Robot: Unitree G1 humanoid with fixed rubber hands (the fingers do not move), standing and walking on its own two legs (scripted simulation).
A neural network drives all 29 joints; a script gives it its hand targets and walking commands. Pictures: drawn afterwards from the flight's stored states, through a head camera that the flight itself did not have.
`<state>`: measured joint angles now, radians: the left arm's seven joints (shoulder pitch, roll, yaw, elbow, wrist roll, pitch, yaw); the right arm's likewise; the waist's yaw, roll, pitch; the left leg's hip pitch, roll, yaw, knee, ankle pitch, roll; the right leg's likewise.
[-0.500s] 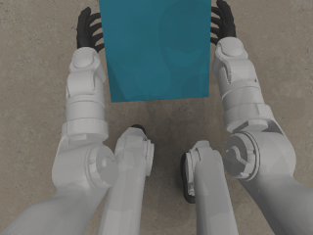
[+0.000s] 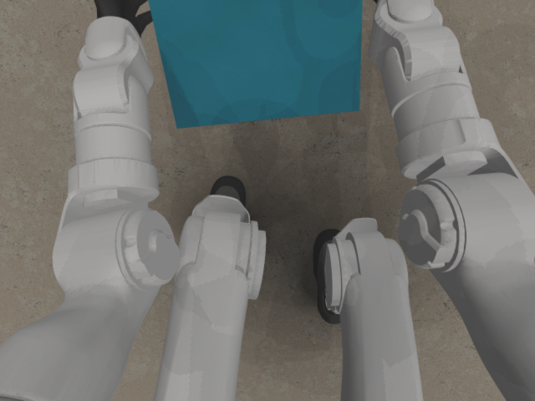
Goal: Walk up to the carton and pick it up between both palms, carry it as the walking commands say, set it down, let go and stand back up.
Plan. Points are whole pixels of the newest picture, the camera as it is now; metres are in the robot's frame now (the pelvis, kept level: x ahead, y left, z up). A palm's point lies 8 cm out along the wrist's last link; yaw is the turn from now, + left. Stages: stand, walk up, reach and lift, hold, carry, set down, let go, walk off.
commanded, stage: set down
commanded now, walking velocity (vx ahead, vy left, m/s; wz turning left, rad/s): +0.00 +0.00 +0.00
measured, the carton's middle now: (260, 25) +0.53 +0.12 -0.26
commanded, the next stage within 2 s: none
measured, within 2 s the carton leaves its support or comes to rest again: neither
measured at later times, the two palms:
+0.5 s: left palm (125, 28) +0.49 +0.27 -0.18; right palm out of the picture +0.57 -0.02 -0.18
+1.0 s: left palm (128, 15) +0.50 +0.27 -0.19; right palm out of the picture +0.57 -0.03 -0.19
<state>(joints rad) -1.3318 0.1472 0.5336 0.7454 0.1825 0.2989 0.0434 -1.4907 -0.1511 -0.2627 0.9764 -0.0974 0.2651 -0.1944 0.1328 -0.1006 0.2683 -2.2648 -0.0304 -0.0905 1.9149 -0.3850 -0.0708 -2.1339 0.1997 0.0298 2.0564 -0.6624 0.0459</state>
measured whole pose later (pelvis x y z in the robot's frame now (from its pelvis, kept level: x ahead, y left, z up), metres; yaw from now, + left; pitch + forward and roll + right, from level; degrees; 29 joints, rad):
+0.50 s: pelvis +0.00 +0.00 -0.02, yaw -1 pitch +41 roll +0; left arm -1.34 0.19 0.54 0.83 0.16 0.27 -0.01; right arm -1.53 -0.18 -0.18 1.08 -0.04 0.25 -0.19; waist 0.16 -0.09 0.29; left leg -2.28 0.00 -0.08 1.97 -0.41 -0.07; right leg -2.17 0.24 0.04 2.11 -0.66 0.05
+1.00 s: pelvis +0.00 +0.00 -0.02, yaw -2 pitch +41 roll +0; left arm -1.39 0.22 0.58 0.89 0.19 0.25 -0.04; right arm -1.55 -0.19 -0.20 1.07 -0.06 0.24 -0.14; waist 0.16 -0.08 0.31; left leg -2.29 0.02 -0.07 1.99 -0.42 -0.07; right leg -2.18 0.25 0.05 2.13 -0.67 0.06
